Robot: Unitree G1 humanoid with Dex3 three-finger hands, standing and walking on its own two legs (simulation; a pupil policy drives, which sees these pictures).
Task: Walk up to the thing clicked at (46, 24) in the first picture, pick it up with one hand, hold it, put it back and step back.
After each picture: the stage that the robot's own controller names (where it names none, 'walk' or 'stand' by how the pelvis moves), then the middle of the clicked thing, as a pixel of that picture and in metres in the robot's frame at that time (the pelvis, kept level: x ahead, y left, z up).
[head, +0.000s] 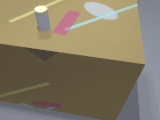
stand; (42, 18) +0.76 +0.21 +0.01
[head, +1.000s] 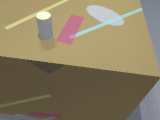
walk; (45, 26) +0.65 +0.18 +0.02
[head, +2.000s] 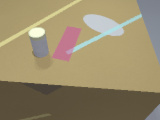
stand; (39, 42) +0.55 +0.20 +0.02
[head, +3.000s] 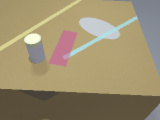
stand; (35, 48) +0.53 +0.20 +0.01
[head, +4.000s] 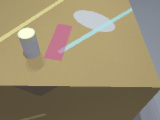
stand; (29, 43) +0.53 +0.22 +0.01
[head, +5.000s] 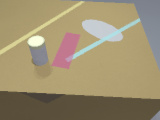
stand; (38, 51) +0.52 +0.19 +0.01
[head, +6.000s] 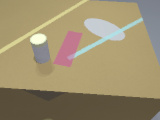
stand; (40, 49) +0.53 +0.18 +0.01
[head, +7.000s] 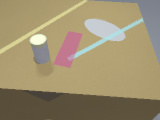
rise first; (40, 49) +0.53 +0.18 +0.01
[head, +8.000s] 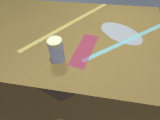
rise first; (56, 50) +0.53 +0.16 +0.01
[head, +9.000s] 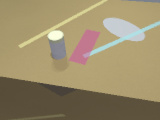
go down; (57, 45) +0.55 +0.15 +0.02
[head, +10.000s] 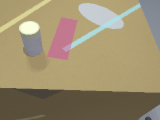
go down; (32, 39) +0.52 +0.15 +0.04
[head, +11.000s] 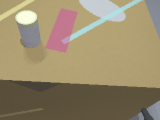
close in; (29, 30) +0.53 +0.15 +0.06
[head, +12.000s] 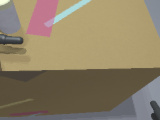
close; (5, 13) +0.55 +0.17 +0.09
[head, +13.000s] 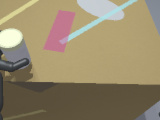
lift; (15, 50) +0.42 +0.18 +0.10
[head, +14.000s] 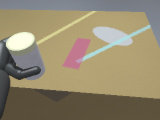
lift; (28, 57) +0.32 +0.15 +0.22
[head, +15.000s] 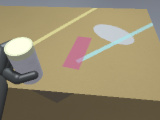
hold; (25, 62) +0.32 +0.16 +0.20
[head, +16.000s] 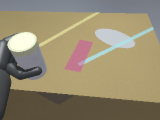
hold; (29, 57) +0.31 +0.15 +0.22
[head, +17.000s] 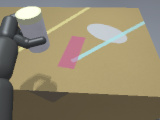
crouch; (34, 30) +0.41 +0.13 +0.23
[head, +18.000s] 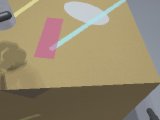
lower; out of the picture +0.51 +0.17 +0.20
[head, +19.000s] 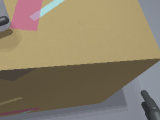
lower; out of the picture +0.54 +0.15 +0.10
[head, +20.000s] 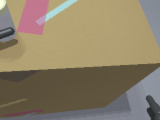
lower; out of the picture +0.52 +0.16 +0.09
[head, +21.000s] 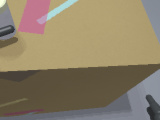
lower; out of the picture +0.52 +0.16 +0.09
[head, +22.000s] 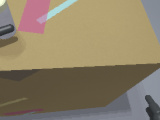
lower; out of the picture +0.52 +0.16 +0.09
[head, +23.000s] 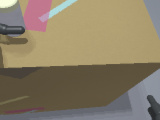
open; (9, 15) +0.53 +0.13 +0.09
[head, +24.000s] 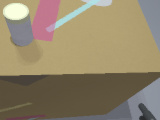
sink last; (20, 26) +0.51 +0.13 +0.08
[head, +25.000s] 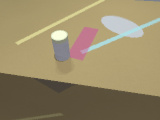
sink last; (61, 46) +0.52 +0.13 +0.06
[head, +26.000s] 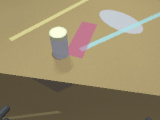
stand; (59, 43) +0.51 +0.12 +0.05
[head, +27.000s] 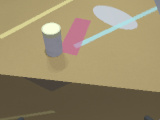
stand; (52, 40) +0.51 +0.12 +0.07
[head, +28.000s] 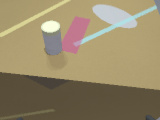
stand; (52, 38) +0.51 +0.12 +0.07
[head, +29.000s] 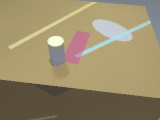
stand; (56, 51) +0.52 +0.12 +0.02
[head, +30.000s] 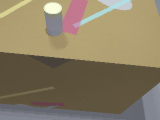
walk; (53, 20) +0.59 +0.11 +0.03
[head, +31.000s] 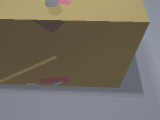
walk; out of the picture +0.83 +0.18 +0.03
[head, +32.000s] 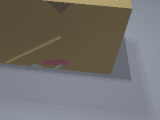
stand; out of the picture +1.16 +0.15 +0.03
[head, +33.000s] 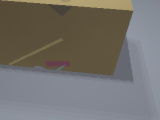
stand; out of the picture +1.15 +0.14 +0.01
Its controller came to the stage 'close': yes
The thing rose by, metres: 0.22
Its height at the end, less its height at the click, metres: +0.00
